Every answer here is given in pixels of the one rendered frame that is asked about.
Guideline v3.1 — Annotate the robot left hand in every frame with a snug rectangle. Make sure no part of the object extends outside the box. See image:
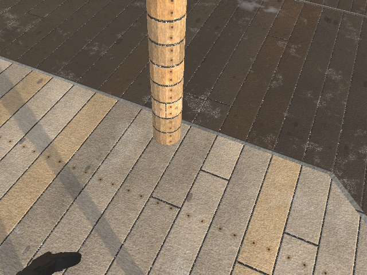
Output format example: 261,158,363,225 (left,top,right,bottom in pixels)
16,252,81,275

